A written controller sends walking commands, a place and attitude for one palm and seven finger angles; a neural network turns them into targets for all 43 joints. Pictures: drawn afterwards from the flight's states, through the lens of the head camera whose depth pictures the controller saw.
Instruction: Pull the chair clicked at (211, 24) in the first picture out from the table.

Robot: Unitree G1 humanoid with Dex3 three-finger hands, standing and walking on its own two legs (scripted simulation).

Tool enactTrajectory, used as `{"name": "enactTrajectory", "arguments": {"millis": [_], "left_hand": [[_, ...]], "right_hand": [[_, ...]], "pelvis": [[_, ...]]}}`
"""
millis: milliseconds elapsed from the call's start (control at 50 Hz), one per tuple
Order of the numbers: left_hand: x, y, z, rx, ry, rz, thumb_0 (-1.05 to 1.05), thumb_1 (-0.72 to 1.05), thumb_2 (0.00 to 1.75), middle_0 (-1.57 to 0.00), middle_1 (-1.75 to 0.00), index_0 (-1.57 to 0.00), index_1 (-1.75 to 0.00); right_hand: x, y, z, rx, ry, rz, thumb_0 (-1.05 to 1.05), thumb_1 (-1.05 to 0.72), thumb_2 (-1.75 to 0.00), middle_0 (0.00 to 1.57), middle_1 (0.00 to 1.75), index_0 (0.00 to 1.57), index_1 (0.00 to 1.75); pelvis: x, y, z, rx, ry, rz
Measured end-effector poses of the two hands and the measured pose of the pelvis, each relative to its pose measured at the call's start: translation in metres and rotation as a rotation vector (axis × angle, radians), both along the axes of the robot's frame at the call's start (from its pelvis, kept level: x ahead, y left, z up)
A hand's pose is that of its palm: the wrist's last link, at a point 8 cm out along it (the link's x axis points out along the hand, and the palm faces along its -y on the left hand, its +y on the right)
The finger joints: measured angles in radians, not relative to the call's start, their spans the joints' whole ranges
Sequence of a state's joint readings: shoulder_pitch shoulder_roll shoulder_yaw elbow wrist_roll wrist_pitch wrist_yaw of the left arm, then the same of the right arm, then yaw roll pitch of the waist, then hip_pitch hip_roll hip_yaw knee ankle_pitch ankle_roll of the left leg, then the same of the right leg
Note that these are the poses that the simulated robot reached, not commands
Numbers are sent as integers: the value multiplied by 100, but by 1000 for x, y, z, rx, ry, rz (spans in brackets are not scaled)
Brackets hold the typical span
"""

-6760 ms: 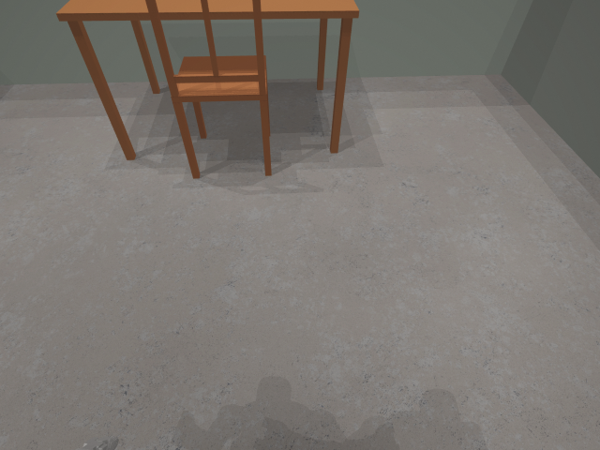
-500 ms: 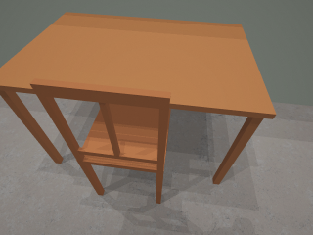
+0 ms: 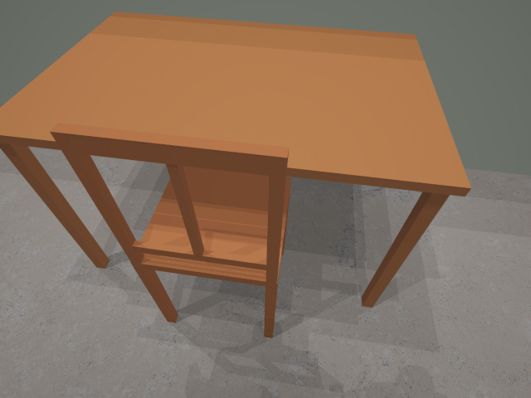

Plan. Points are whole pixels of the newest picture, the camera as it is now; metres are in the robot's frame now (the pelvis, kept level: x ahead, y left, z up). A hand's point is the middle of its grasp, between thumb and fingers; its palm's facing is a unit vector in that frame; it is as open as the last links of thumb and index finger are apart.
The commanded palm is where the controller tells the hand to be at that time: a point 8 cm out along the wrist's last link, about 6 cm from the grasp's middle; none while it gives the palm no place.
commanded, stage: raise the hand toward the chair's back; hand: left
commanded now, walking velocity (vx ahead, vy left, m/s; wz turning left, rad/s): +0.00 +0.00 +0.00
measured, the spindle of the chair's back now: (188, 214) +0.47 +0.20 -0.07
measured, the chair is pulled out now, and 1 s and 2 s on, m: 0.00 0.00 0.00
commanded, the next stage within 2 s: aim the fingers beside a spindle in 2.00 s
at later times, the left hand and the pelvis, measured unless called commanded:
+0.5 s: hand out of the picture +0.12 +0.17 -0.05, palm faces -0.06 -1.00 -0.06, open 10.8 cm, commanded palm +0.11 +0.23 -0.05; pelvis -0.08 -0.02 -0.11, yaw +2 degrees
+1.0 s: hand (135, 378) +0.16 +0.20 -0.05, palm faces -0.08 -1.00 -0.04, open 15.0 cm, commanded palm +0.14 +0.26 -0.04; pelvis -0.07 +0.02 -0.09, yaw +0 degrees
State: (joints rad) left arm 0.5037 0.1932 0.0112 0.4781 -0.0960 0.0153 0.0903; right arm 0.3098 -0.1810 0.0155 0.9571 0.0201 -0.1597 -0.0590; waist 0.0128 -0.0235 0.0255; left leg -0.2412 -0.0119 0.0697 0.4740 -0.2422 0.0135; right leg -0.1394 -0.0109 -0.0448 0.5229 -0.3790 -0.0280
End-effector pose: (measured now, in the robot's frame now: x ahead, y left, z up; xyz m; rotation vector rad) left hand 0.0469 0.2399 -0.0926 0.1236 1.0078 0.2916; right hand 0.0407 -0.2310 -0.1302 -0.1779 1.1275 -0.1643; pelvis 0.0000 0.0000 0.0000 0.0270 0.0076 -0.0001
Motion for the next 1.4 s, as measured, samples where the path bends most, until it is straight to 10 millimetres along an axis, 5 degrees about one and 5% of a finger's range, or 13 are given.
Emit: {"name": "enactTrajectory", "arguments": {"millis": [80, 160, 260, 340, 420, 580, 680, 780, 960, 1160, 1400], "left_hand": [[82, 4, 67, 54, -494, -88, 4, 91, 87, -19, -29, -19, -29], [121, -21, 89, -61, -873, -242, 2, 83, 84, -18, -28, -18, -28], [95, -45, 53, -206, -966, -414, 1, 70, 80, -17, -26, -17, -26], [57, -33, 24, -190, -900, -328, 1, 60, 76, -17, -25, -17, -25], [40, -17, 29, -96, -960, -300, 2, 50, 72, -16, -23, -16, -23], [72, -19, 40, -149, -958, -434, 1, 31, 64, -14, -20, -14, -20], [86, -10, 41, -161, -891, -392, 1, 19, 59, -13, -19, -13, -19], [90, 4, 46, -129, -913, -371, 1, 8, 54, -12, -17, -12, -17], [92, 17, 44, -143, -925, -381, 0, -13, 45, -10, -13, -9, -14], [94, 31, 54, -121, -937, -374, 0, -36, 35, -7, -10, -7, -10], [99, 46, 60, -108, -926, -373, -1, -48, 30, -6, -8, -6, -8]], "right_hand": [[38, -15, 6, -22, -260, 42, 1, -92, -90, 20, 30, 20, 29], [72, -32, 13, -55, -437, 61, 1, -91, -90, 20, 30, 20, 29], [101, -44, 24, -90, -593, 95, 1, -91, -90, 20, 30, 20, 29], [109, -41, 22, -112, -641, 125, 1, -91, -90, 19, 30, 20, 29], [102, -27, 2, -104, -619, 161, 1, -91, -90, 19, 30, 20, 29], [50, 5, -45, -7, -450, 125, 1, -90, -90, 20, 30, 21, 30], [15, 8, -50, 2, -362, 46, 2, -90, -90, 20, 30, 21, 30], [1, -1, -46, -43, -321, 18, 2, -90, -90, 20, 30, 21, 30], [29, -7, -26, -119, -380, 47, 2, -90, -90, 20, 30, 20, 29], [76, 28, -6, -69, -491, 133, 2, -90, -90, 20, 30, 20, 29], [66, 37, -10, -44, -447, 155, 1, -90, -90, 20, 30, 21, 30]], "pelvis": [[-16, 0, -12, -5, 50, 41], [-35, -6, -35, -9, 142, 22], [-55, -13, -67, -6, 191, 7], [-67, -17, -86, -23, 199, 15], [-76, -18, -99, -53, 208, 28], [-87, -11, -102, -80, 218, 29], [-83, -3, -93, -71, 224, 11], [-78, 6, -89, -69, 236, 2], [-71, 21, -89, -82, 249, 7], [-67, 29, -84, -96, 239, 17], [-65, 29, -80, -103, 228, 25]]}}
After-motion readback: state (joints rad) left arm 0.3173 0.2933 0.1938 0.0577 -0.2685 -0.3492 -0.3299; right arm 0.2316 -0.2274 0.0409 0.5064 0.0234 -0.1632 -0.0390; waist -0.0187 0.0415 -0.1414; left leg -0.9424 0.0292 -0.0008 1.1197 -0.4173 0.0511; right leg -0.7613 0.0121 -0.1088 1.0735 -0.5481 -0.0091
